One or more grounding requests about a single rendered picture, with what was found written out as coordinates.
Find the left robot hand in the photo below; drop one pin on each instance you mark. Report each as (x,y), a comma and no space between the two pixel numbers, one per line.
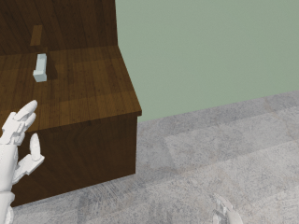
(12,137)

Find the robot left forearm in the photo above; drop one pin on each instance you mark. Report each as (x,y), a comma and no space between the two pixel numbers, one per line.
(6,211)

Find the right robot hand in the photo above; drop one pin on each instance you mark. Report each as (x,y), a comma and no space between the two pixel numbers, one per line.
(230,217)

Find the counter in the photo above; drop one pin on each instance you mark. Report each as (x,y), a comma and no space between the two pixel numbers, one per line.
(86,113)

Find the tap lever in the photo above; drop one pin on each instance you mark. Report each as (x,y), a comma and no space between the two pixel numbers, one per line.
(40,72)

